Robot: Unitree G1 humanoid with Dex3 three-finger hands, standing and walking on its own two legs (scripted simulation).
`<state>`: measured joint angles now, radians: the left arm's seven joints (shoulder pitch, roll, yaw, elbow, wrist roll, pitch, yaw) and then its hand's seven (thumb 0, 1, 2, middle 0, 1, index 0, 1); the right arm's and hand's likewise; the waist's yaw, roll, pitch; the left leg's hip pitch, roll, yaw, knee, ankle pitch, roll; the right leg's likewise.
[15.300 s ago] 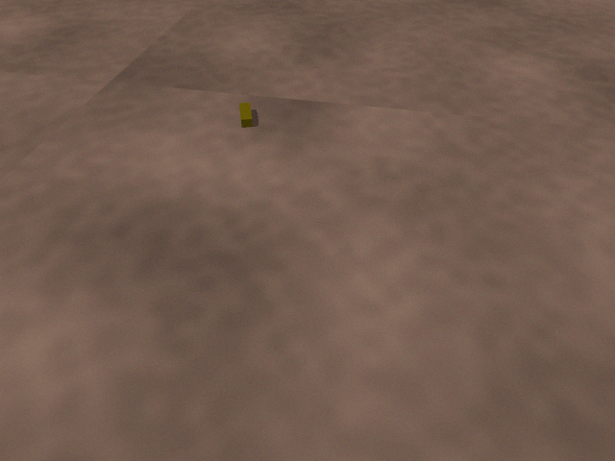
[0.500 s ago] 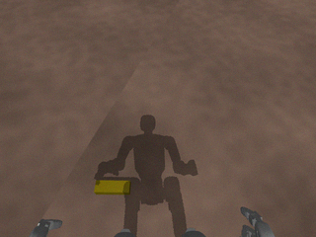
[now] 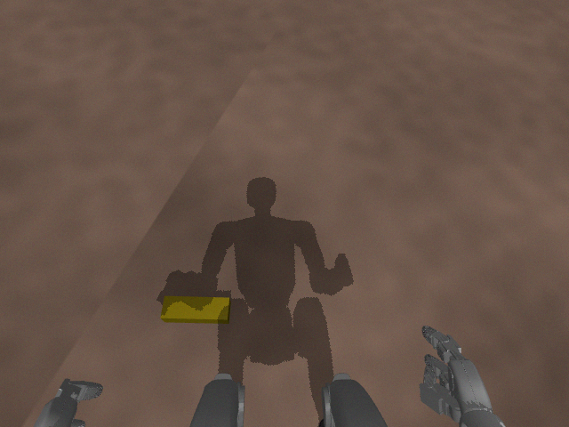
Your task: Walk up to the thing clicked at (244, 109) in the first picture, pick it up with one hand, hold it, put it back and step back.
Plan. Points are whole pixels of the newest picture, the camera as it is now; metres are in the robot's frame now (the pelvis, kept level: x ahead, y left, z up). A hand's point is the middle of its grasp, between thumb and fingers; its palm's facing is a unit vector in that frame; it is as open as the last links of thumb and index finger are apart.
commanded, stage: rise first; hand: left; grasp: from above
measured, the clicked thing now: (197, 309) +0.45 +0.24 -0.63
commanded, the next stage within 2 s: approach in 1.78 s
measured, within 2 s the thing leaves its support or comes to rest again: neither
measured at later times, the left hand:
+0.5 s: hand (133, 362) +0.26 +0.30 -0.33, palm faces -0.48 -0.39 -0.78, open 14.1 cm
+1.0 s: hand (151, 333) +0.34 +0.31 -0.44, palm faces -0.48 -0.09 -0.87, open 14.2 cm
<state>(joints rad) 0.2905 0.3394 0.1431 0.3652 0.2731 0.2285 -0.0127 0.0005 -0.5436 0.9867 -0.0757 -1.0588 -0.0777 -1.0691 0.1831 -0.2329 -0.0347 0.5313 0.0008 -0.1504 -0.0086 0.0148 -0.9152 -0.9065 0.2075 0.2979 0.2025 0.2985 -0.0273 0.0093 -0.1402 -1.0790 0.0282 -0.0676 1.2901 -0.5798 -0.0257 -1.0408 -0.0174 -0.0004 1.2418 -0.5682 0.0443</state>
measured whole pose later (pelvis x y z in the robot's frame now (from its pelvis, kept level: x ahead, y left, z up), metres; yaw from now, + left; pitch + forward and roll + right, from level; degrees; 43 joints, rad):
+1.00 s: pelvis -0.09 +0.01 -0.30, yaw -5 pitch +32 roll -8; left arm -0.73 0.75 0.17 1.21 1.20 -0.37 0.24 0.00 -0.54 1.06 -0.07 -0.96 -0.06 -0.98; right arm 0.14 -0.28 -0.02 0.74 -0.10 0.00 0.11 0.01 -0.89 -0.90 0.21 0.30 0.20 0.30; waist -0.13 -0.01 -0.08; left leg -2.21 -0.03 -0.16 2.31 -0.66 -0.04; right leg -2.14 0.02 -0.01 2.23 -0.66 0.06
